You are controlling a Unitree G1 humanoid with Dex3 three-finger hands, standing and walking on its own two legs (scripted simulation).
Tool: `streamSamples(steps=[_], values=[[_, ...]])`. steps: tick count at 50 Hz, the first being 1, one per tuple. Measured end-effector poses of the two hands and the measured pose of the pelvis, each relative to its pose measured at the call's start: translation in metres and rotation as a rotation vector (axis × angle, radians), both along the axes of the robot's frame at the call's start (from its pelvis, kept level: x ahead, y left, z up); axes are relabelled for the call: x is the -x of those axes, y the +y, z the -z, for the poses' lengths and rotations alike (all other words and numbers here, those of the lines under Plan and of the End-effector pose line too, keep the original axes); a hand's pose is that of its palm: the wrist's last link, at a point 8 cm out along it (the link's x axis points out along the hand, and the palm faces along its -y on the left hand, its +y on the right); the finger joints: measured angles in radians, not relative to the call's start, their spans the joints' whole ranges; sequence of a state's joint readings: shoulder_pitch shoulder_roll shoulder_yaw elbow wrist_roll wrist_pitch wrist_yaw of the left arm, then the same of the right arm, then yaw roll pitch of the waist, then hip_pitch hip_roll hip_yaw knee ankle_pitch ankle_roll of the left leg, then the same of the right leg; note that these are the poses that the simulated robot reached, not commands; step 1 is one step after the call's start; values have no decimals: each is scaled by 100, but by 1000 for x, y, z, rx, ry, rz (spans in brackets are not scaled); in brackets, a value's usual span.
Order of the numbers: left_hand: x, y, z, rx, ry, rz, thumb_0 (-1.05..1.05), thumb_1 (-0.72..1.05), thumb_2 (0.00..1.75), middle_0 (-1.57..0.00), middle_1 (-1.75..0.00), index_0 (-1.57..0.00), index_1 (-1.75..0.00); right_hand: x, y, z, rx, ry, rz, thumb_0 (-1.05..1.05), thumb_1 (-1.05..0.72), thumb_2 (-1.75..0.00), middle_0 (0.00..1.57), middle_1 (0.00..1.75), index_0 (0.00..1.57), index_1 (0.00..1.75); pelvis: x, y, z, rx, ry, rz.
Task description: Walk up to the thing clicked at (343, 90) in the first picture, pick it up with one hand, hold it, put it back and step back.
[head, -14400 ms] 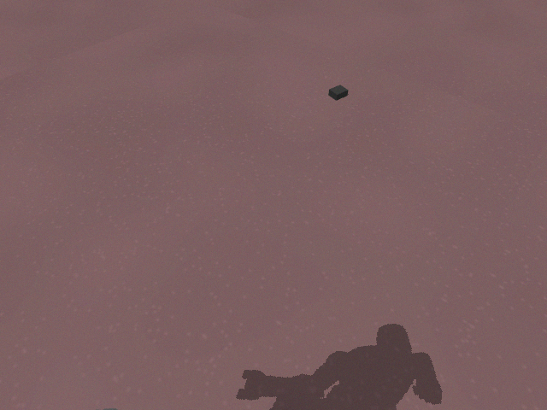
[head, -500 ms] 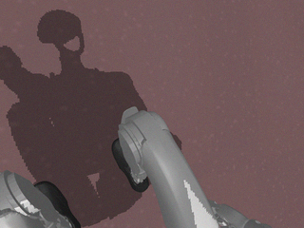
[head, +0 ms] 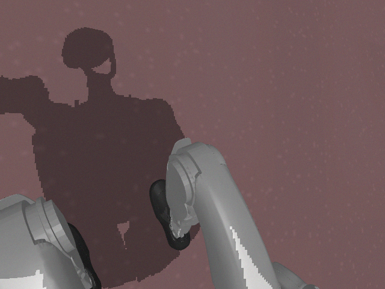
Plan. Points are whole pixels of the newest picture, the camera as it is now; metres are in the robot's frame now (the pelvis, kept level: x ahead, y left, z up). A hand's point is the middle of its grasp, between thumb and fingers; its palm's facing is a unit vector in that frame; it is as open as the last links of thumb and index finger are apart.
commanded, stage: rest palm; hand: left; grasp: from above
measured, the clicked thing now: out of the picture +0.47 +0.32 -0.31
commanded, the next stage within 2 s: close in 0.98 s
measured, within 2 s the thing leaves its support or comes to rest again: neither
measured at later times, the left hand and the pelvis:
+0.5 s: hand out of the picture +0.45 +0.31 -0.26, palm faces -0.06 -0.43 -0.90, open 14.3 cm; pelvis +0.00 +0.00 -0.01, yaw -2 degrees
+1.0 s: hand out of the picture +0.46 +0.31 -0.28, palm faces -0.08 -0.44 -0.90, open 14.3 cm; pelvis +0.00 +0.00 -0.01, yaw -3 degrees
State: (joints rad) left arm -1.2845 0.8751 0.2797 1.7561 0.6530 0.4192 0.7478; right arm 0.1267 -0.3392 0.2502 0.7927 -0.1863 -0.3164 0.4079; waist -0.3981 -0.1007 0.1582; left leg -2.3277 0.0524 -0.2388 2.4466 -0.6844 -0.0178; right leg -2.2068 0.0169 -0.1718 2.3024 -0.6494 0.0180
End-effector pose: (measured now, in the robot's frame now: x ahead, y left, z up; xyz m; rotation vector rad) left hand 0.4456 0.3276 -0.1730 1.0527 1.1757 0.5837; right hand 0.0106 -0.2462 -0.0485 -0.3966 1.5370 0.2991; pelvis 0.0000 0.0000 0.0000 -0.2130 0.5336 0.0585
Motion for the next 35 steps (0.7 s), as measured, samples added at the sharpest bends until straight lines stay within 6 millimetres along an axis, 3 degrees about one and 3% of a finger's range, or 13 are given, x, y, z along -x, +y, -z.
streamSamples(steps=[6,12,25,35], values=[[-15,-24,10,11,-41,-43,-1,-55,100,-9,-102,-8,-103,6,-10,-6,-12,38,-33,0,-91,-90,20,30,20,30,-2,-3,0,-3,-6,11],[-21,-31,18,-5,-50,-79,0,-55,101,-10,-101,-8,-103,18,-11,-6,-30,83,-41,0,-92,-90,20,30,20,30,0,-5,3,-5,-17,27],[-5,-11,31,-13,-33,-125,0,-56,104,-10,-98,-7,-102,25,8,1,-56,79,-41,0,-92,-90,20,30,20,30,4,-1,9,12,-44,35],[-10,-1,32,5,-37,-92,0,-56,107,-10,-98,-7,-102,16,12,-8,-29,59,-71,1,-92,-90,20,30,20,30,1,4,9,35,-48,29]])
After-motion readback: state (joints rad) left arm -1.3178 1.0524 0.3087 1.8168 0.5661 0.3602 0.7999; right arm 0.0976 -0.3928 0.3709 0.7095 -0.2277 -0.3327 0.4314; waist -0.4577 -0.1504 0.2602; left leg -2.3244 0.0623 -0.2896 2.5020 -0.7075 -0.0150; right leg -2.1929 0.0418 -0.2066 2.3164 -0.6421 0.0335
